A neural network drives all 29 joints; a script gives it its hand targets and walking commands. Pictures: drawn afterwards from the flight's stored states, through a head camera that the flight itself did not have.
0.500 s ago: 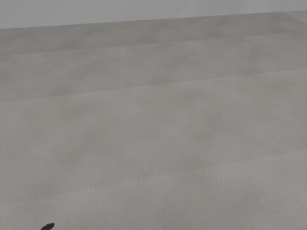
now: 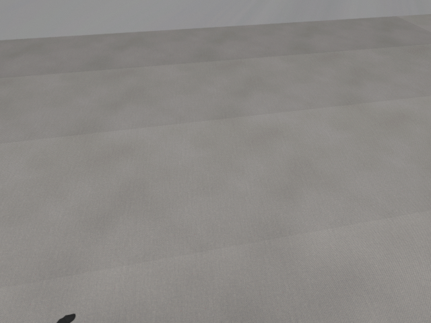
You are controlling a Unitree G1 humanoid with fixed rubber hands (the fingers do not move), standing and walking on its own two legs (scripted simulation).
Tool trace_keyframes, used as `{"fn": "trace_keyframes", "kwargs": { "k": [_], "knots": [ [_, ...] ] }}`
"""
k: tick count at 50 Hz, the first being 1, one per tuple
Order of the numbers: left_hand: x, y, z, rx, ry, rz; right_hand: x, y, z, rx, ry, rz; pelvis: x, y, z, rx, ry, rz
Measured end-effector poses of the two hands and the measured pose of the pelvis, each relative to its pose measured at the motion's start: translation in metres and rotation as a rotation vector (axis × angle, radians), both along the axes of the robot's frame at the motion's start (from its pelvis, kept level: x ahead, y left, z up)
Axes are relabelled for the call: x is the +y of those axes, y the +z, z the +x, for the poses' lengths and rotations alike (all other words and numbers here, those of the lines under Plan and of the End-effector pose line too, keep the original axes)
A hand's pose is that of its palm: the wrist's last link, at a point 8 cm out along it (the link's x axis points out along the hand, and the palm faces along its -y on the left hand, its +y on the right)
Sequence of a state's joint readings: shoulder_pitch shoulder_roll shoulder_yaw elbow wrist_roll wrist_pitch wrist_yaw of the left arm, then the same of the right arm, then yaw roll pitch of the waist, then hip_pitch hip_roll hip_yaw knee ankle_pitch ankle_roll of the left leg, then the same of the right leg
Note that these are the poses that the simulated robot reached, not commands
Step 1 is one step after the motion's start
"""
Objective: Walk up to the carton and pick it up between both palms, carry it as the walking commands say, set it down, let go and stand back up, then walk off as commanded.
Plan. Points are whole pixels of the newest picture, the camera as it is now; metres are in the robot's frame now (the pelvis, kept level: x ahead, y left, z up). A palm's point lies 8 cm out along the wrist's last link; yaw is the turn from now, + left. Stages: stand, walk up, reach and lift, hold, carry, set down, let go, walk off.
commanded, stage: walk up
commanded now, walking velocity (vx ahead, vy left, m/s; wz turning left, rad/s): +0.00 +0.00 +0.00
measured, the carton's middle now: out of the picture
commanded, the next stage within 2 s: none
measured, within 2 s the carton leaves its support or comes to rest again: neither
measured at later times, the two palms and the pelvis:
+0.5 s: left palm out of the picture +0.11 +0.21 -0.12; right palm out of the picture +0.02 -0.33 -0.14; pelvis -0.02 -0.04 -0.01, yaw -13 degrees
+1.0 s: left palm (184, 262) +0.28 +0.09 -0.11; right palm out of the picture -0.19 -0.27 -0.09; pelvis +0.01 -0.05 +0.00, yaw -28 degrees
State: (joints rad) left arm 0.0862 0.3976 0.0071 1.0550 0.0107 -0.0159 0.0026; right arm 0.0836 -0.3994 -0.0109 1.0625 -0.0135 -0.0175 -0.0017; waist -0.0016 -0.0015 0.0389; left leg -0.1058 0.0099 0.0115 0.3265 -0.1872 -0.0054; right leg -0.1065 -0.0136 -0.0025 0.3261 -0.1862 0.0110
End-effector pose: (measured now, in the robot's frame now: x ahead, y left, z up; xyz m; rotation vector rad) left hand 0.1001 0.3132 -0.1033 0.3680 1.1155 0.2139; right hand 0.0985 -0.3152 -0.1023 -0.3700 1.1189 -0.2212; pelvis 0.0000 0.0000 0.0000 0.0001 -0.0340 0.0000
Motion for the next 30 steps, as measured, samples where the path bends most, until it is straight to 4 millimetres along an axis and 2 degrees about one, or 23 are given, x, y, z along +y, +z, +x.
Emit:
{"fn": "trace_keyframes", "kwargs": {
  "k": [6,9,13,19,24,30],
  "knots": [
    [0.0,0.0,0.0,0.001,0.001,0.0,0.0,0.0,0.0,0.001,-0.001,-0.001,0.0,0.0,0.001,0.0,0.0,0.0],
    [-0.004,-0.001,0.005,0.004,0.006,-0.028,-0.005,-0.001,-0.007,0.006,-0.028,-0.029,-0.003,-0.002,-0.002,0.016,-0.023,-0.013],
    [-0.027,-0.009,0.007,0.04,-0.036,-0.048,-0.005,-0.013,-0.018,-0.01,-0.075,0.012,-0.014,-0.007,-0.008,0.018,-0.083,-0.021],
    [-0.074,-0.032,0.008,0.084,-0.121,-0.057,-0.017,-0.048,-0.049,0.003,-0.154,0.081,-0.038,-0.028,-0.014,0.018,-0.161,0.007],
    [-0.098,-0.023,0.006,0.101,-0.167,-0.072,-0.014,-0.041,-0.073,0.027,-0.222,0.11,-0.039,-0.014,-0.02,0.016,-0.221,0.017],
    [-0.101,-0.016,0.03,0.056,-0.243,-0.074,-0.012,-0.026,-0.087,-0.029,-0.287,0.097,-0.032,-0.009,-0.025,0.031,-0.29,0.022]
  ]
}}
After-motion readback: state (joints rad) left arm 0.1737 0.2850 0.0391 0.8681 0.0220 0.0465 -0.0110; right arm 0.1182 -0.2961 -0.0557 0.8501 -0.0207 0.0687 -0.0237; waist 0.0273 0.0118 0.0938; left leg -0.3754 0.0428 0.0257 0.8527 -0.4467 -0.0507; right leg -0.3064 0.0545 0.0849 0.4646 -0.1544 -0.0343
